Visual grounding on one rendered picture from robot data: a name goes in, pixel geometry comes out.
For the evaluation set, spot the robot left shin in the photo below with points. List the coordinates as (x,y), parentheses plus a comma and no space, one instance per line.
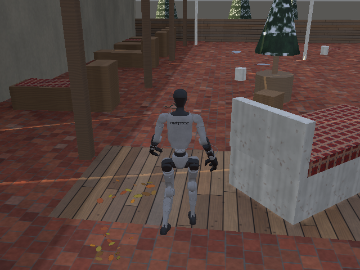
(167,206)

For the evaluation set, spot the robot right thigh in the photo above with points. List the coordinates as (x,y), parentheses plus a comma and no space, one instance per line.
(193,167)

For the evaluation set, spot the robot left upper arm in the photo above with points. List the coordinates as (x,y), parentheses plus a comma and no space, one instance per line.
(159,127)

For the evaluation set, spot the robot right upper arm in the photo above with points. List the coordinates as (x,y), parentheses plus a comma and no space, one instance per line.
(200,128)

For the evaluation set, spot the robot right hand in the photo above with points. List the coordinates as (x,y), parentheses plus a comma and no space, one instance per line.
(213,162)

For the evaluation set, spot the robot right forearm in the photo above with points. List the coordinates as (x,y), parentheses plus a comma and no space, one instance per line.
(208,149)

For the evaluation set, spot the robot left forearm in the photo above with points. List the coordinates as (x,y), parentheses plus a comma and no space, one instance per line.
(153,145)

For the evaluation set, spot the robot left hand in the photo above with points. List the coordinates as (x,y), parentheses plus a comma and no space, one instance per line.
(157,149)

